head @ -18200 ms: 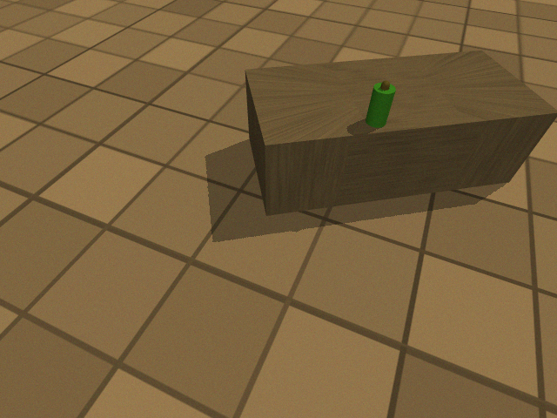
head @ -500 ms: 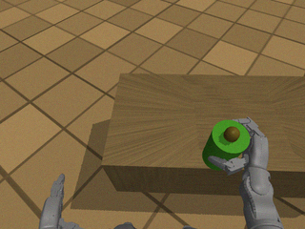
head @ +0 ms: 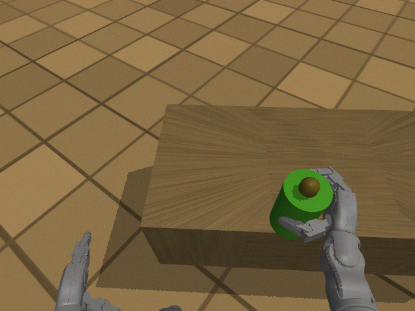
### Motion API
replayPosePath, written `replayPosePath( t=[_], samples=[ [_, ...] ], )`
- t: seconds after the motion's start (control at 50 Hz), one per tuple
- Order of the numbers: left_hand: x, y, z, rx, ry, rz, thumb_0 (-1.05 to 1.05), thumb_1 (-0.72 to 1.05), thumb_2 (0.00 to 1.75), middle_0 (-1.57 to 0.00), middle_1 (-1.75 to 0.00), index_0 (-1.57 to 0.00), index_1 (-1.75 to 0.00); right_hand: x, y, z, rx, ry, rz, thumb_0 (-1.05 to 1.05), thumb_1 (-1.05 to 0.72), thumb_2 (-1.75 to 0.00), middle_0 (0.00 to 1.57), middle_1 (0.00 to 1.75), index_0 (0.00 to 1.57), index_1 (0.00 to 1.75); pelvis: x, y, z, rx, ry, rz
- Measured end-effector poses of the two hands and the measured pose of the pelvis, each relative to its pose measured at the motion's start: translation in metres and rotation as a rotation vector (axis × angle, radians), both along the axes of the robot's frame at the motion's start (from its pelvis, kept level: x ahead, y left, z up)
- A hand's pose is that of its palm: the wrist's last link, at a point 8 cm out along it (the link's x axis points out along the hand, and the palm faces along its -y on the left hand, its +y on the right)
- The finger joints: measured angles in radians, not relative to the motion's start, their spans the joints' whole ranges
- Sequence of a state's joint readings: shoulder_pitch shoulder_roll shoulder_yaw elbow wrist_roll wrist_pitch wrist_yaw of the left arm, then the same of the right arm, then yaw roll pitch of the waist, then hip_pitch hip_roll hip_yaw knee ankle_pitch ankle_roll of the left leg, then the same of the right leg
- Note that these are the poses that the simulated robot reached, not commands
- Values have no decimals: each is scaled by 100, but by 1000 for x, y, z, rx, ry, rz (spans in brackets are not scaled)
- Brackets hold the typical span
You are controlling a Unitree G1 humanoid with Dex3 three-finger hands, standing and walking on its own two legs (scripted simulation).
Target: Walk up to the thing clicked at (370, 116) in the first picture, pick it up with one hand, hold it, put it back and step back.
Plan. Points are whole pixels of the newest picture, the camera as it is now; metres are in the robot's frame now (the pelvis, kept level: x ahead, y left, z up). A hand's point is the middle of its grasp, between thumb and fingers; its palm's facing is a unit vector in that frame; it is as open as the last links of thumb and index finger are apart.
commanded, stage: crouch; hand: right
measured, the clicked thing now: (298, 203) +0.32 -0.15 +0.02
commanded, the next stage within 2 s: lower in 1.12 s
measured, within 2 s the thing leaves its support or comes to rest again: neither
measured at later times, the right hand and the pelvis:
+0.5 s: hand (306, 210) +0.36 -0.20 -0.07, palm faces +0.27 +0.96 -0.02, open 11.4 cm; pelvis -0.02 +0.00 -0.04, yaw +0 degrees
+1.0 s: hand (302, 196) +0.43 -0.21 -0.13, palm faces +0.28 +0.96 -0.03, open 11.4 cm; pelvis -0.02 -0.01 -0.09, yaw +2 degrees
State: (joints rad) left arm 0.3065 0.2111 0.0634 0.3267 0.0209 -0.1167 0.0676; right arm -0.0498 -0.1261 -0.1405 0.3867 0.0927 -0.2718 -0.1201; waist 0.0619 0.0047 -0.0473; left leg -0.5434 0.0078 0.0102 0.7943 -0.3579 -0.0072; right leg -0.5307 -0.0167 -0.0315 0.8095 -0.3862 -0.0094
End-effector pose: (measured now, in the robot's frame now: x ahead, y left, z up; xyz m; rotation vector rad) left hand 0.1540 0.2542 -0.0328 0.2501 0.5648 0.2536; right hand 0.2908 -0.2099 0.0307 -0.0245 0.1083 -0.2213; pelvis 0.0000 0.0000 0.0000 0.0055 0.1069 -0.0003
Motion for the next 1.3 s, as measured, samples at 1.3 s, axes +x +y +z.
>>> replayPosePath(
  t=[1.3],
  samples=[
    [-26,12,-4,325,11,-98,-1,-51,4,-5,-5,-7,-5,96,-58,-178,15,39,-82,-4,61,-92,62,106,72,113,-25,-1,-100,62,315,9]
  ],
)
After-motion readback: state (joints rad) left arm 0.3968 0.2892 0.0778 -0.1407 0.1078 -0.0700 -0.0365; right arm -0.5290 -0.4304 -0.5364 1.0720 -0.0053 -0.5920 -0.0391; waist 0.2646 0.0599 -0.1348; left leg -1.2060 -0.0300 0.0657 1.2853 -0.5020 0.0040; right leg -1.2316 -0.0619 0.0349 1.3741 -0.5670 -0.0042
